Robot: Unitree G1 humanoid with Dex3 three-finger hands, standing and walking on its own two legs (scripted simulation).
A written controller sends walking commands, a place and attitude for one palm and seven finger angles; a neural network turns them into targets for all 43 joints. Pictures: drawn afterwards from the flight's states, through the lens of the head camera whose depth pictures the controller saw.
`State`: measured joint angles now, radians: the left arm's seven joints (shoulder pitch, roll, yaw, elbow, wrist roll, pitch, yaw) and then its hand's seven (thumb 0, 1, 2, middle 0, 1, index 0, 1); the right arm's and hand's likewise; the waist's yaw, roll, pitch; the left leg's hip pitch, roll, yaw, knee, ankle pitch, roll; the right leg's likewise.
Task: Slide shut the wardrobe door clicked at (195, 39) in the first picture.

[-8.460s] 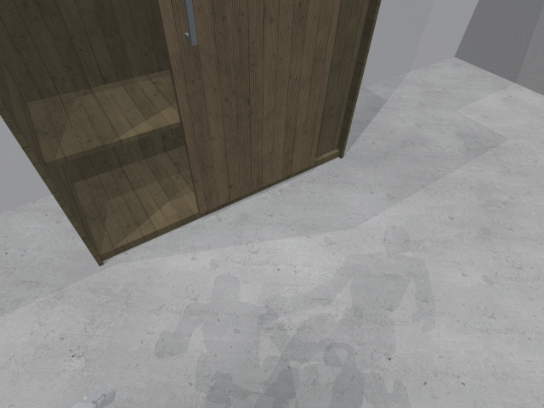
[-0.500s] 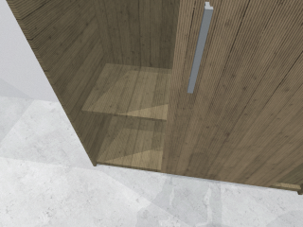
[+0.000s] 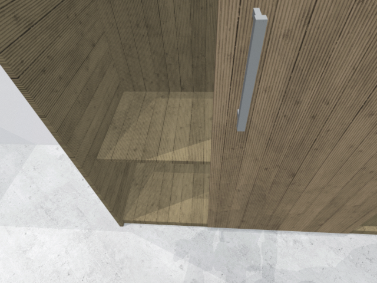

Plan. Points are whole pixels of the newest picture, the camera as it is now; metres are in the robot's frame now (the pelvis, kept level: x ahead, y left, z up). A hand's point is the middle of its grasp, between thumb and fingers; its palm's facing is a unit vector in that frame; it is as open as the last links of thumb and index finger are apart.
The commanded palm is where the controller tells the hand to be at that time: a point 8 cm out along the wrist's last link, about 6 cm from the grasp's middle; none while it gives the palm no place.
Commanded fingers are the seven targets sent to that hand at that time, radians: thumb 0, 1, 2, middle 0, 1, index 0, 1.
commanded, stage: come to a stop and stand still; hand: right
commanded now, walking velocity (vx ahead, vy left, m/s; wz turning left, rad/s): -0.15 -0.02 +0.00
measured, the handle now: (247, 78) +0.46 -0.11 +0.20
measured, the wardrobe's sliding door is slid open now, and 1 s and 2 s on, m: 0.46 0.46 0.46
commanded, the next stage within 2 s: look again from close up in 1.66 s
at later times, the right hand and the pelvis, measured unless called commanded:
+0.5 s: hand out of the picture +0.01 -0.15 -0.16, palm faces +0.04 +0.96 -0.27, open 7.4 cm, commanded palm none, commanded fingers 0.00 -0.90 -0.90 0.20 0.30 0.20 0.30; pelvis -0.03 +0.05 +0.00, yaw -2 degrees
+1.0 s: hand out of the picture +0.01 -0.12 -0.17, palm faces +0.04 +0.98 -0.18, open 7.4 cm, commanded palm none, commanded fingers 0.00 -0.90 -0.90 0.20 0.30 0.20 0.30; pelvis +0.01 +0.05 +0.01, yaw -2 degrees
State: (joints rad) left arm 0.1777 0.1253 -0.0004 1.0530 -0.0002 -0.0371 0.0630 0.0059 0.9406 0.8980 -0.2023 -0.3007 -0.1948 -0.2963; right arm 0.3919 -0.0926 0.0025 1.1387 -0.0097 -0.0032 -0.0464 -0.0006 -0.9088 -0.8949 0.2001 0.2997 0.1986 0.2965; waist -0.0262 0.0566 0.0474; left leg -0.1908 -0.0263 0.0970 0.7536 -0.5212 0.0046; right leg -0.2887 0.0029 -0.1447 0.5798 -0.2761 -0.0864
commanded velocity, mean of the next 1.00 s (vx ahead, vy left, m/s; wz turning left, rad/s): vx -0.01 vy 0.00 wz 0.00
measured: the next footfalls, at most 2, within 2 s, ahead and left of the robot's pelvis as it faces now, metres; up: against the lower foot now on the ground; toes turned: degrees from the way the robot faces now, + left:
left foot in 0.24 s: +0.02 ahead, +0.18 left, +0.00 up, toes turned +0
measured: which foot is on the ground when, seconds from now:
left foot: up 0.00-0.22, down 0.24-1.00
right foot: down 0.00-1.00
